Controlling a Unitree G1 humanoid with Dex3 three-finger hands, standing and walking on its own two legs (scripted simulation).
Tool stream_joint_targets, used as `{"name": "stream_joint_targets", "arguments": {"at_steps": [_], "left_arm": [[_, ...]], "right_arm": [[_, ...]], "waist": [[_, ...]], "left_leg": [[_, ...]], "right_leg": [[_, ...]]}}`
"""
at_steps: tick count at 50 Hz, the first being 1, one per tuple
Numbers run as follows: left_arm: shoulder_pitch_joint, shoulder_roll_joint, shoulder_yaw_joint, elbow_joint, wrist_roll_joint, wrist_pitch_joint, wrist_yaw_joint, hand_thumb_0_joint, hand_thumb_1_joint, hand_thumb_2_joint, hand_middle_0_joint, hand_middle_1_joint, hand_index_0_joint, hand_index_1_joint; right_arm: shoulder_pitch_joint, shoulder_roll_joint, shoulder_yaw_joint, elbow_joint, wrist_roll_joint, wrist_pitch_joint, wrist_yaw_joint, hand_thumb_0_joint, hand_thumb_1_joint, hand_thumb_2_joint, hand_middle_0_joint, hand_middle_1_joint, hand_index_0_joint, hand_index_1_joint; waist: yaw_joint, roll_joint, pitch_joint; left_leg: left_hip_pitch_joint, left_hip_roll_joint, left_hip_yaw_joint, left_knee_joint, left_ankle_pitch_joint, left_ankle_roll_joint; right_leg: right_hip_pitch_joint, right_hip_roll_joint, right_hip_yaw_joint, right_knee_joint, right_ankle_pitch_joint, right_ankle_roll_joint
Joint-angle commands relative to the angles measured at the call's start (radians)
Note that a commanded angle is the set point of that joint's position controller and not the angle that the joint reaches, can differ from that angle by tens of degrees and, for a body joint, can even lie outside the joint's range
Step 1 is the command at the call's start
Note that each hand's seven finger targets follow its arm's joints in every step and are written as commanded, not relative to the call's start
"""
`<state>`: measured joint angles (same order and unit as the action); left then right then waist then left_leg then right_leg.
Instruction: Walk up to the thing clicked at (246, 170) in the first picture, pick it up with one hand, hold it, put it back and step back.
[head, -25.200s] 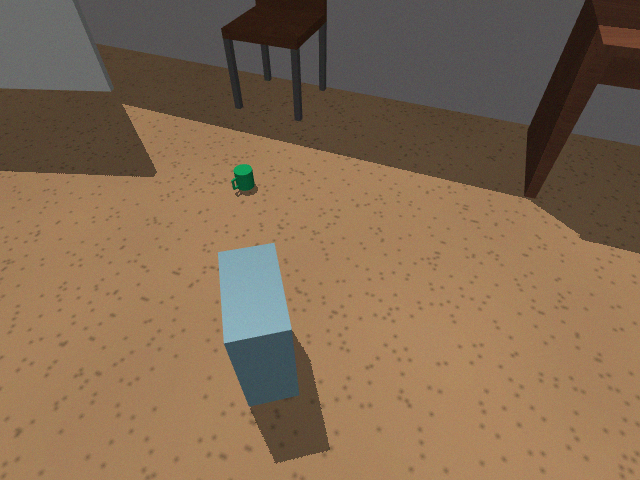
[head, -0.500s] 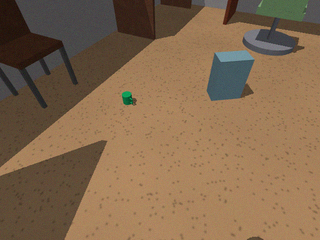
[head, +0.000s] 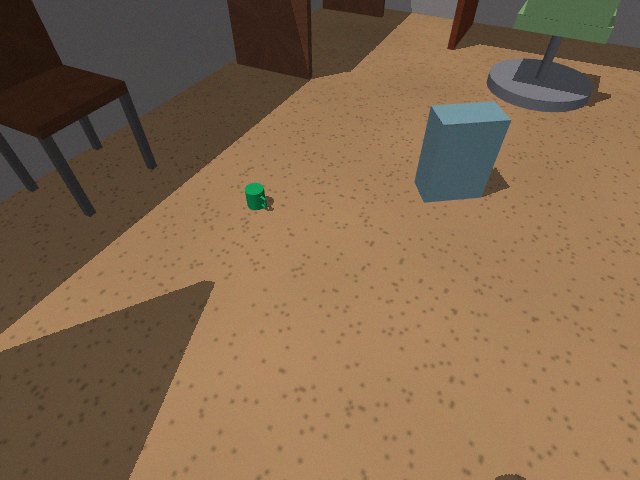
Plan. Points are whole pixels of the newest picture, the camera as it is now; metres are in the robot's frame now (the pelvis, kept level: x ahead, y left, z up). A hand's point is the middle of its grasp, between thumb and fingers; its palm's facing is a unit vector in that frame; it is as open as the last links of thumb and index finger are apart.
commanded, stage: stand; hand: left
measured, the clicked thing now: (257, 198) +1.49 +0.26 -0.73
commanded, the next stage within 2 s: walk up in 0.22 s
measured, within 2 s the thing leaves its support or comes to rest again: neither
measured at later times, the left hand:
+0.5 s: hand out of the picture +0.13 +0.25 -0.14, palm faces -0.08 -0.90 -0.43, open 7.4 cm
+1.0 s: hand (176, 410) +0.30 +0.25 -0.18, palm faces -0.03 -0.94 -0.33, open 7.4 cm
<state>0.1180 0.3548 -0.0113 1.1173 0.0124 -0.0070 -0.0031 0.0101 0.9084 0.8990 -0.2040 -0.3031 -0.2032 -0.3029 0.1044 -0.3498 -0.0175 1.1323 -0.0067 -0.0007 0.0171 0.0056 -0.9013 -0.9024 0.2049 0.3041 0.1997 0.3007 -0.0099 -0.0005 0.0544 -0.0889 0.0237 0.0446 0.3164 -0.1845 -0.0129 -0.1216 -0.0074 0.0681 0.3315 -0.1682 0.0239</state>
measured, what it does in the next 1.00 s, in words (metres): walks ahead: right foot, then left foot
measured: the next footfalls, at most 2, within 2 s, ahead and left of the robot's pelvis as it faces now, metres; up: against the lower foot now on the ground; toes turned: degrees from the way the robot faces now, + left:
right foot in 0.48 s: +0.14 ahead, -0.18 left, +0.00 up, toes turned -7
left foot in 0.90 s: +0.39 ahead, +0.09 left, +0.00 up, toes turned +6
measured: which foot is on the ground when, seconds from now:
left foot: down 0.00-0.48, up 0.50-0.88, down 0.90-1.00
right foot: down 0.00-0.26, up 0.28-0.46, down 0.48-0.92, up 0.94-1.00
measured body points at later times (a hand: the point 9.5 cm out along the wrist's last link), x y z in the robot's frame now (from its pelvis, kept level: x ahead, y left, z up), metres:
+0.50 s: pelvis +0.05 -0.05 -0.02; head +0.05 -0.06 +0.43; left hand +0.14 +0.30 -0.11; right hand +0.07 -0.39 -0.15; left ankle -0.01 +0.12 -0.74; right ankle +0.10 -0.17 -0.75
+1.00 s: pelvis +0.27 -0.02 -0.03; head +0.30 +0.00 +0.42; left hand +0.30 +0.30 -0.16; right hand +0.38 -0.34 -0.12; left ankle +0.35 +0.09 -0.75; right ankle +0.15 -0.17 -0.68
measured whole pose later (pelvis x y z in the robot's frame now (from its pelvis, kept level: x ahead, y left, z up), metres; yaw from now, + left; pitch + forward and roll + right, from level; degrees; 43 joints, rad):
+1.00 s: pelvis +0.27 -0.02 -0.03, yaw +1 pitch -2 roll -1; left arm 0.30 0.42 0.04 0.94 0.01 -0.05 -0.04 0.01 0.91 0.90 -0.20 -0.30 -0.20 -0.30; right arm 0.19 -0.39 -0.09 0.87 -0.01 -0.07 0.08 0.01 -0.90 -0.90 0.21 0.30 0.20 0.30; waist 0.01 -0.04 0.10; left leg -0.38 0.05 0.08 0.63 -0.21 0.03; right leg -0.23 0.00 0.03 1.07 -0.46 -0.04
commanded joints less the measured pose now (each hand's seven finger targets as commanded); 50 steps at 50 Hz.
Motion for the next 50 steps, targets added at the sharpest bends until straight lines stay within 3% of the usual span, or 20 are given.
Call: {"name": "stream_joint_targets", "arguments": {"at_steps": [1, 10, 11, 12, 15, 21, 23, 24, 25, 26, 27, 28, 31, 38, 42, 44, 45, 46, 47, 50], "left_arm": [[-0.043, 0.216, 0.046, -0.059, -0.003, -0.024, 0.015, 0.000, 0.900, 0.900, -0.200, -0.300, -0.200, -0.300], [-0.037, 0.217, 0.047, -0.060, -0.003, -0.023, 0.014, 0.000, 0.900, 0.900, -0.200, -0.300, -0.200, -0.300], [0.008, 0.306, 0.112, -0.115, 0.017, -0.032, -0.017, 0.000, 0.900, 0.900, -0.200, -0.300, -0.200, -0.300], [-0.024, 0.300, 0.115, -0.125, 0.030, -0.031, -0.031, 0.000, 0.900, 0.900, -0.200, -0.300, -0.200, -0.300], [-0.148, 0.249, 0.114, -0.203, 0.031, -0.036, -0.049, 0.000, 0.900, 0.900, -0.200, -0.300, -0.200, -0.300], [0.077, 0.250, 0.134, -0.171, 0.016, -0.040, -0.093, 0.000, 0.900, 0.900, -0.200, -0.300, -0.200, -0.300], [0.252, 0.279, 0.156, -0.111, 0.021, -0.053, -0.073, 0.000, 0.900, 0.900, -0.200, -0.300, -0.200, -0.300], [0.377, 0.345, 0.182, -0.080, 0.031, -0.061, -0.055, 0.000, 0.900, 0.900, -0.200, -0.300, -0.200, -0.300], [0.427, 0.418, 0.200, -0.114, 0.042, -0.069, -0.036, 0.000, 0.900, 0.900, -0.200, -0.300, -0.200, -0.300], [0.282, 0.444, 0.182, -0.174, 0.034, -0.076, -0.032, 0.000, 0.900, 0.900, -0.200, -0.300, -0.200, -0.300], [0.151, 0.440, 0.174, -0.220, 0.021, -0.083, -0.033, 0.000, 0.900, 0.900, -0.200, -0.300, -0.200, -0.300], [0.098, 0.397, 0.167, -0.230, 0.014, -0.088, -0.032, 0.000, 0.900, 0.900, -0.200, -0.300, -0.200, -0.300], [0.089, 0.325, 0.148, -0.237, 0.002, -0.099, -0.029, 0.000, 0.900, 0.900, -0.200, -0.300, -0.200, -0.300], [0.114, 0.353, 0.165, -0.268, 0.011, -0.111, -0.028, 0.000, 0.900, 0.900, -0.200, -0.300, -0.200, -0.300], [0.180, 0.342, 0.150, -0.258, 0.004, -0.098, -0.034, 0.000, 0.900, 0.900, -0.200, -0.300, -0.200, -0.300], [0.137, 0.325, 0.139, -0.278, 0.004, -0.090, -0.031, 0.000, 0.900, 0.900, -0.200, -0.300, -0.200, -0.300], [0.206, 0.258, 0.113, -0.285, -0.001, -0.083, -0.025, 0.000, 0.900, 0.900, -0.200, -0.300, -0.200, -0.300], [0.239, 0.178, 0.093, -0.304, -0.018, -0.083, -0.027, 0.000, 0.900, 0.900, -0.200, -0.300, -0.200, -0.300], [0.193, 0.293, 0.114, -0.300, -0.014, -0.082, -0.015, 0.000, 0.900, 0.900, -0.200, -0.300, -0.200, -0.300], [0.209, 0.295, 0.106, -0.261, -0.029, -0.086, -0.021, 0.000, 0.900, 0.900, -0.200, -0.300, -0.200, -0.300]], "right_arm": [[-0.044, -0.214, -0.034, -0.058, -0.002, -0.023, -0.018, 0.000, -0.900, -0.900, 0.200, 0.300, 0.200, 0.300], [-0.041, -0.217, -0.035, -0.058, -0.002, -0.023, -0.019, 0.000, -0.900, -0.900, 0.200, 0.300, 0.200, 0.300], [0.032, -0.317, -0.100, -0.119, -0.022, -0.043, 0.006, 0.000, -0.900, -0.900, 0.200, 0.300, 0.200, 0.300], [0.073, -0.337, -0.117, -0.100, -0.032, -0.047, 0.015, 0.000, -0.900, -0.900, 0.200, 0.300, 0.200, 0.300], [0.106, -0.371, -0.153, -0.134, -0.036, -0.063, 0.019, 0.000, -0.900, -0.900, 0.200, 0.300, 0.200, 0.300], [-0.059, -0.341, -0.150, -0.230, -0.043, -0.060, 0.034, 0.000, -0.900, -0.900, 0.200, 0.300, 0.200, 0.300], [-0.080, -0.282, -0.131, -0.246, -0.048, -0.046, 0.034, 0.000, -0.900, -0.900, 0.200, 0.300, 0.200, 0.300], [-0.050, -0.209, -0.103, -0.257, -0.051, -0.041, 0.033, 0.000, -0.900, -0.900, 0.200, 0.300, 0.200, 0.300], [-0.055, -0.153, -0.073, -0.290, -0.033, -0.042, 0.039, 0.000, -0.900, -0.900, 0.200, 0.300, 0.200, 0.300], [-0.059, -0.221, -0.095, -0.297, -0.015, -0.038, 0.036, 0.000, -0.900, -0.900, 0.200, 0.300, 0.200, 0.300], [-0.017, -0.289, -0.112, -0.265, -0.006, -0.044, 0.034, 0.000, -0.900, -0.900, 0.200, 0.300, 0.200, 0.300], [0.037, -0.311, -0.117, -0.234, -0.003, -0.049, 0.037, 0.000, -0.900, -0.900, 0.200, 0.300, 0.200, 0.300], [0.131, -0.288, -0.109, -0.192, -0.002, -0.051, 0.051, 0.000, -0.900, -0.900, 0.200, 0.300, 0.200, 0.300], [0.029, -0.258, -0.109, -0.278, -0.017, -0.046, 0.086, 0.000, -0.900, -0.900, 0.200, 0.300, 0.200, 0.300], [-0.029, -0.239, -0.112, -0.306, -0.021, -0.059, 0.087, 0.000, -0.900, -0.900, 0.200, 0.300, 0.200, 0.300], [0.188, -0.276, -0.136, -0.256, -0.026, -0.067, 0.069, 0.000, -0.900, -0.900, 0.200, 0.300, 0.200, 0.300], [0.353, -0.341, -0.162, -0.214, -0.044, -0.075, 0.054, 0.000, -0.900, -0.900, 0.200, 0.300, 0.200, 0.300], [0.394, -0.431, -0.190, -0.240, -0.041, -0.081, 0.037, 0.000, -0.900, -0.900, 0.200, 0.300, 0.200, 0.300], [0.353, -0.455, -0.193, -0.268, 0.007, -0.082, 0.037, 0.000, -0.900, -0.900, 0.200, 0.300, 0.200, 0.300], [0.193, -0.341, -0.144, -0.318, 0.010, -0.083, 0.019, 0.000, -0.900, -0.900, 0.200, 0.300, 0.200, 0.300]], "waist": [[-0.001, -0.012, -0.077], [0.001, -0.003, -0.084], [-0.004, -0.005, -0.172], [-0.028, 0.040, -0.104], [-0.071, 0.138, 0.123], [0.052, 0.208, -0.007], [0.135, 0.029, -0.048], [0.192, -0.229, -0.079], [0.223, -0.384, -0.044], [0.151, -0.211, 0.016], [0.079, -0.100, 0.080], [0.040, -0.082, 0.080], [0.012, -0.114, 0.055], [0.037, -0.091, 0.082], [0.070, -0.070, 0.043], [-0.060, 0.023, -0.071], [-0.116, 0.198, -0.183], [-0.119, 0.411, -0.215], [-0.122, 0.238, -0.244], [-0.029, 0.115, -0.073]], "left_leg": [[0.033, 0.117, -0.090, -0.048, 0.093, 0.028], [0.034, 0.118, -0.091, -0.051, 0.098, 0.031], [0.068, 0.100, -0.109, 0.016, -0.458, 0.098], [0.067, 0.148, -0.172, -0.030, -0.647, 0.132], [0.076, 0.428, -0.450, -0.232, -0.556, 0.269], [-0.184, 0.224, -0.098, -0.115, -0.469, 0.164], [-0.389, 0.128, 0.009, 0.178, -0.521, 0.132], [-0.586, 0.032, 0.085, 0.504, -0.572, 0.103], [-0.743, -0.072, -0.028, 0.821, -0.499, 0.064], [-0.685, -0.043, -0.196, 0.866, -0.365, 0.048], [-0.649, 0.018, -0.235, 0.859, -0.269, 0.050], [-0.624, 0.044, -0.219, 0.832, -0.194, 0.042], [-0.485, 0.062, -0.182, 0.695, -0.085, 0.018], [-0.459, 0.103, -0.091, 0.389, 0.018, 0.003], [-0.321, 0.059, 0.031, 0.260, 0.013, 0.035], [-0.022, 0.011, 0.062, 0.200, 0.009, 0.070], [0.228, 0.061, -0.037, 0.170, -0.122, 0.126], [0.367, 0.340, -0.576, 0.028, -0.287, 0.213], [0.279, 0.398, -0.752, -0.089, -0.375, 0.292], [0.080, 0.324, -0.374, -0.049, -0.155, 0.241]], "right_leg": [[-0.018, -0.108, 0.062, -0.044, 0.145, -0.041], [-0.010, -0.109, 0.060, -0.045, 0.154, -0.041], [-0.059, -0.037, 0.054, 0.043, -0.384, -0.069], [-0.221, -0.032, 0.035, 0.120, -0.497, -0.073], [-0.582, -0.067, 0.000, 0.464, -0.300, -0.039], [-0.090, -0.056, -0.122, 0.286, -0.155, -0.028], [0.212, -0.001, -0.170, 0.182, -0.086, -0.027], [0.371, -0.045, -0.055, 0.090, -0.303, -0.054], [0.305, -0.269, 0.372, -0.113, -0.678, -0.119], [0.084, -0.439, 0.658, -0.310, -0.865, -0.200], [0.003, -0.430, 0.608, -0.299, -0.804, -0.231], [0.012, -0.361, 0.453, -0.257, -0.652, -0.205], [-0.039, -0.259, 0.156, -0.215, -0.343, -0.184], [-0.006, -0.258, -0.011, -0.194, -0.265, -0.210], [0.036, -0.240, -0.072, -0.067, 0.037, -0.200], [-0.040, -0.185, -0.151, 0.246, 0.277, -0.167], [-0.204, -0.111, -0.197, 0.575, 0.202, -0.124], [-0.513, 0.077, -0.156, 0.830, -0.303, -0.067], [-0.504, 0.043, 0.027, 0.903, -0.383, -0.093], [-0.513, -0.063, 0.050, 0.869, -0.202, -0.079]]}}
